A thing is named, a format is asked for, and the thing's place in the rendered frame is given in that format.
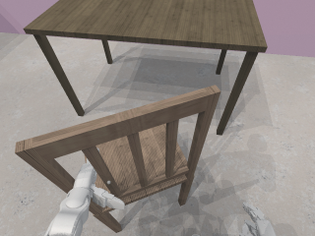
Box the left robot hand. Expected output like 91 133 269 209
73 148 125 210

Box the right robot hand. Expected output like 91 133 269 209
239 202 277 236

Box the table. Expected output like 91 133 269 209
24 0 268 136

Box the robot left forearm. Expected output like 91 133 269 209
44 187 92 236

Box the chair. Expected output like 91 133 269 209
15 85 221 233

